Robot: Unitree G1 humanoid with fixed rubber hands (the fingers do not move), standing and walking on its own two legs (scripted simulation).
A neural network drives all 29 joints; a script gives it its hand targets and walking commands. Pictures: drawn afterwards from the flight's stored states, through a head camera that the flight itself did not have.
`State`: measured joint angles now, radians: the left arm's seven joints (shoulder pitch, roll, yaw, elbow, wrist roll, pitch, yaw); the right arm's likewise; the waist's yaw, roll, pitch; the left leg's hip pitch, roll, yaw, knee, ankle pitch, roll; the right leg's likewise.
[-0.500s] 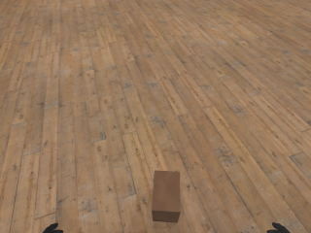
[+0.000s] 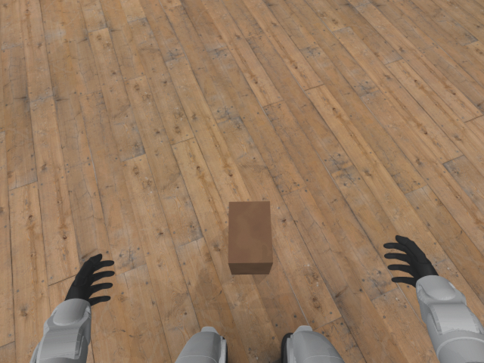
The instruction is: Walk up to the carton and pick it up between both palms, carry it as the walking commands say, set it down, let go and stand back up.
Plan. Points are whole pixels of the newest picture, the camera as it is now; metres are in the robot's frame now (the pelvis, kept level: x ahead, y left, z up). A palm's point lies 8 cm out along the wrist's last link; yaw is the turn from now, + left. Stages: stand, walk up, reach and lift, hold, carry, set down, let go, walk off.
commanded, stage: reach and lift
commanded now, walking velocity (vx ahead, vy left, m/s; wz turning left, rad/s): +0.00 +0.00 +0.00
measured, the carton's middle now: (249, 239) +0.47 +0.01 -0.64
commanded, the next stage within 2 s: none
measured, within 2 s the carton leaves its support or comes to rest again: neither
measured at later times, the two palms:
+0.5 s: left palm (136, 237) +0.34 +0.25 -0.14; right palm (362, 224) +0.36 -0.21 -0.14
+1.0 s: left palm (178, 190) +0.46 +0.19 -0.19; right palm (320, 184) +0.48 -0.15 -0.19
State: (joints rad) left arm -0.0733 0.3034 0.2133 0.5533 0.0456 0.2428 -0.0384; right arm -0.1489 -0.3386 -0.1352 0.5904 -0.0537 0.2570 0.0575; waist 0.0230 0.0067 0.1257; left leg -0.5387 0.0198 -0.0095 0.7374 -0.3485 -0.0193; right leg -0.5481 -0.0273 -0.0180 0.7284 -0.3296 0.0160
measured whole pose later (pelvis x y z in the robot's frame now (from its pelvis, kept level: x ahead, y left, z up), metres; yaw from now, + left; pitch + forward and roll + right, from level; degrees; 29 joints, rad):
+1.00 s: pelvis -0.05 +0.00 -0.08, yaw +1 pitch +44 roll +2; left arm -1.16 0.17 0.41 0.89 0.12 0.11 0.04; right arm -1.19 -0.15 -0.34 0.86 -0.15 0.15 -0.10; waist 0.02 -0.01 0.01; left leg -1.47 -0.01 -0.02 1.00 -0.30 -0.03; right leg -1.50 -0.01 0.05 1.02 -0.29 0.03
